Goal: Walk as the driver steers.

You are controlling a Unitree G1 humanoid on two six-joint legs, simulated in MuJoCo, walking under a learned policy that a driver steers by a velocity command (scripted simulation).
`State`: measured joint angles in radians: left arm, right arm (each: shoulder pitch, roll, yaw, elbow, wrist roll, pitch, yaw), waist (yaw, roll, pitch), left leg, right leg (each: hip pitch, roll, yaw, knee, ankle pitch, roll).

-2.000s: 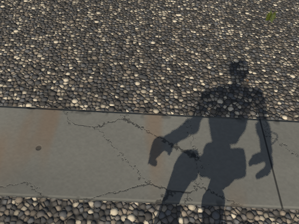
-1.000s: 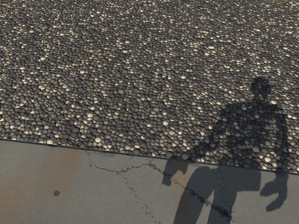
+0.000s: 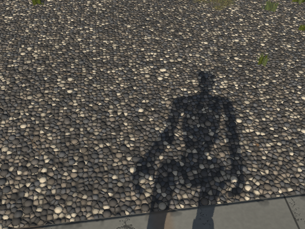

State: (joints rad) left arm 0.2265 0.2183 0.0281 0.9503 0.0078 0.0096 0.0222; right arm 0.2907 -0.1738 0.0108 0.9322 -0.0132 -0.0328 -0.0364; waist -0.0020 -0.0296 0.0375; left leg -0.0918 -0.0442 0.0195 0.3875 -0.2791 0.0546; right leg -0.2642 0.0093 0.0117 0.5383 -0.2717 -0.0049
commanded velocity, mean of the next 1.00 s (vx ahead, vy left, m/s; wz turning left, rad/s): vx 0.16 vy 0.00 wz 0.00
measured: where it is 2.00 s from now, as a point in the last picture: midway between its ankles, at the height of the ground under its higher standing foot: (149, 191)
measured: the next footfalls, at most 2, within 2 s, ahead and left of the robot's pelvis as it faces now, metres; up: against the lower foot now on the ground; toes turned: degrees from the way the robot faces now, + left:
right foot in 0.02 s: +0.06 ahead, -0.12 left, +0.00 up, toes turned +1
left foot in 1.28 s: +0.45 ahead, +0.01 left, +0.00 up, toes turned +13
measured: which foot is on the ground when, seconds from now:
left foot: down 0.00-0.80, up 0.82-1.00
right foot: up 0.00-0.00, down 0.02-1.00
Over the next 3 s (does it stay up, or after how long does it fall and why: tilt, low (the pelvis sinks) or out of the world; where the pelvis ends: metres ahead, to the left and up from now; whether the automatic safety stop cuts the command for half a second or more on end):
stays up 1.20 0.19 -0.03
